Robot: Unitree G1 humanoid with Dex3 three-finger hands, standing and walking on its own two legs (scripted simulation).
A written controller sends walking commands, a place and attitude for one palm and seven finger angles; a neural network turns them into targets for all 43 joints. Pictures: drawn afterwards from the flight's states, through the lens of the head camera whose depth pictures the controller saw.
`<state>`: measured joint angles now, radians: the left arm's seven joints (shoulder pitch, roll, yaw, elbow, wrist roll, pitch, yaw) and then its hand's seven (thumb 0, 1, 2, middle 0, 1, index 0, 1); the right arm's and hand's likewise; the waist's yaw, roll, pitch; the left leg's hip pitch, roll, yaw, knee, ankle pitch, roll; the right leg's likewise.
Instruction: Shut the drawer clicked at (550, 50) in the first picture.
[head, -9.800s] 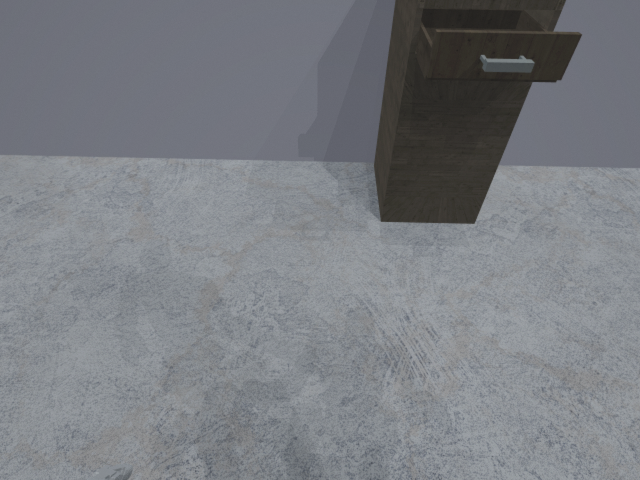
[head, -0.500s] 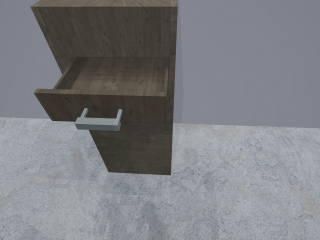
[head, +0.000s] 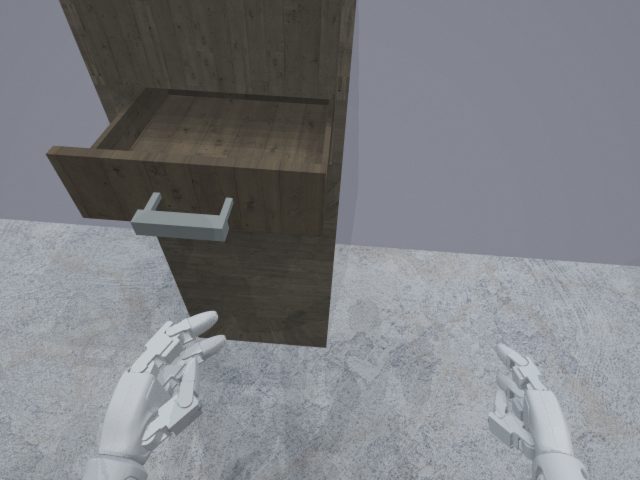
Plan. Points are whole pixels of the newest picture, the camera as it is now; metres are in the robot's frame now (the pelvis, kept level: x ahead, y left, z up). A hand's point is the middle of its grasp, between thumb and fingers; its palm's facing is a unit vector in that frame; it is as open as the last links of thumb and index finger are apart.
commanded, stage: raise the hand and make a fist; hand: left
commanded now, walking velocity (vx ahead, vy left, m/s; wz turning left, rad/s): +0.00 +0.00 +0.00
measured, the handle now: (186, 213) +0.45 +0.22 +0.09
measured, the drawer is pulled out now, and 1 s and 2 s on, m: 0.20 0.20 0.20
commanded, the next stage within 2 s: bring the fist close to the handle in 1.54 s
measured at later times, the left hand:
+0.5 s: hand (167, 360) +0.23 +0.18 +0.08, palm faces -0.03 -1.00 -0.01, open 3.8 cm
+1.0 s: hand (112, 307) +0.24 +0.21 +0.17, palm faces +0.02 -1.00 -0.09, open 3.2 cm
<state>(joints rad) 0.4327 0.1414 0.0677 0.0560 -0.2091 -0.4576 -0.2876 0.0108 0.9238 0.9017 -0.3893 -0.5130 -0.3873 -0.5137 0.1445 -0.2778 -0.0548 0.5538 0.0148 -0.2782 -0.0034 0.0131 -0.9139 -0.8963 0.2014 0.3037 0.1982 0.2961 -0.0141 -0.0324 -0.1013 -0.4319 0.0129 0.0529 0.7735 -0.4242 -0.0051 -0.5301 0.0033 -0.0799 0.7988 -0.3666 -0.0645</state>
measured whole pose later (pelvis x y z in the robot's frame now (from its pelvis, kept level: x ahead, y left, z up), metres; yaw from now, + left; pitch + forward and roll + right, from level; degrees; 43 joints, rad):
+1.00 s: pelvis +0.02 +0.03 +0.02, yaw +2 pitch +0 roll -1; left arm 0.29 0.25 0.14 -0.37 -0.24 0.06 -0.19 0.02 0.90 0.90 -1.35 -1.55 -1.35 -1.55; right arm 0.21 -0.22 0.09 0.55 0.05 -0.25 -0.05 0.01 -0.91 -0.90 0.20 0.30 0.20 0.30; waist 0.05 0.05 -0.08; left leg -0.22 -0.01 0.02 0.63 -0.41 0.04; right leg -0.28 -0.01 -0.10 0.60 -0.32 -0.02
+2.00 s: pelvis +0.00 +0.01 +0.03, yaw +2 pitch -2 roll +0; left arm 0.03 0.27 0.20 0.01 -0.25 0.01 -0.25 0.02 0.90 0.90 -1.40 -1.60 -1.40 -1.60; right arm 0.22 -0.26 0.07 0.65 0.06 -0.28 -0.09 0.01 -0.91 -0.90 0.20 0.30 0.20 0.30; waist 0.03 0.05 -0.02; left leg -0.19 0.01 0.02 0.56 -0.34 0.01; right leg -0.25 0.01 -0.10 0.54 -0.26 -0.05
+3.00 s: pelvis +0.01 +0.03 +0.01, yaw +0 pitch +6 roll +0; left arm -0.14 0.24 0.19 0.39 -0.21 -0.27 -0.22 0.02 0.90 0.90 -1.40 -1.60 -1.40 -1.60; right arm 0.27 -0.25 0.04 0.63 0.03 -0.14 -0.04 0.01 -0.91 -0.90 0.20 0.30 0.20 0.30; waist -0.02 0.03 -0.06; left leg -0.39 0.00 0.05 0.69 -0.40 0.03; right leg -0.47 0.00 -0.08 0.67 -0.31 -0.03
